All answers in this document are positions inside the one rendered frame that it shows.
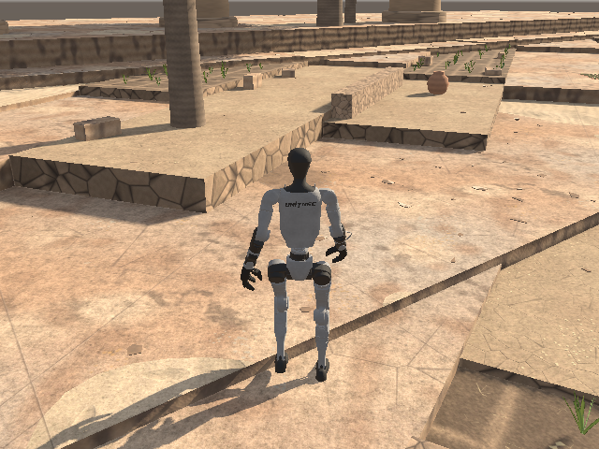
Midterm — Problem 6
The right robot shin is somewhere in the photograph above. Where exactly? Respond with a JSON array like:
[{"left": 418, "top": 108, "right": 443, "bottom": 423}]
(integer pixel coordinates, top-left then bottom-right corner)
[{"left": 315, "top": 310, "right": 329, "bottom": 369}]

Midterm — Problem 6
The right robot forearm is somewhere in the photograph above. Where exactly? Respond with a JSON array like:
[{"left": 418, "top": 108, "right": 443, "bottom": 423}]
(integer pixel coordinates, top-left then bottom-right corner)
[{"left": 333, "top": 223, "right": 346, "bottom": 251}]

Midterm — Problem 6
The robot left foot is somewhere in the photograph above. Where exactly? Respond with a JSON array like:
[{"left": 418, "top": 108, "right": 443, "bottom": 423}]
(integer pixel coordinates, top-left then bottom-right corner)
[{"left": 274, "top": 352, "right": 288, "bottom": 373}]

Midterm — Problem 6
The robot right upper arm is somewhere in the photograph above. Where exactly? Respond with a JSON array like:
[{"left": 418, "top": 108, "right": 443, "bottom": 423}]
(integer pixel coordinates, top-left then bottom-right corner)
[{"left": 319, "top": 188, "right": 344, "bottom": 238}]

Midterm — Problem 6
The left robot forearm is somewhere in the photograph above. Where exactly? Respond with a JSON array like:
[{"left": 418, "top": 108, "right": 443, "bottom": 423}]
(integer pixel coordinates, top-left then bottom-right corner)
[{"left": 243, "top": 227, "right": 264, "bottom": 269}]

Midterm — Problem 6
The robot left upper arm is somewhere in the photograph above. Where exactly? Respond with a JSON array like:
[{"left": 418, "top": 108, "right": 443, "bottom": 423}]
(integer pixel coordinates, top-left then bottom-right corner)
[{"left": 255, "top": 188, "right": 281, "bottom": 242}]

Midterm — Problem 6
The robot right hand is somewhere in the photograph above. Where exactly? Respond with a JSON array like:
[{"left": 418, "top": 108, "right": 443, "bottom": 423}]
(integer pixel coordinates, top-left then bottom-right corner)
[{"left": 326, "top": 245, "right": 347, "bottom": 263}]

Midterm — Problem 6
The robot left hand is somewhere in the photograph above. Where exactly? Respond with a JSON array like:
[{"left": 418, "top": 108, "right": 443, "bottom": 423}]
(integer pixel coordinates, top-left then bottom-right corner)
[{"left": 241, "top": 267, "right": 262, "bottom": 291}]

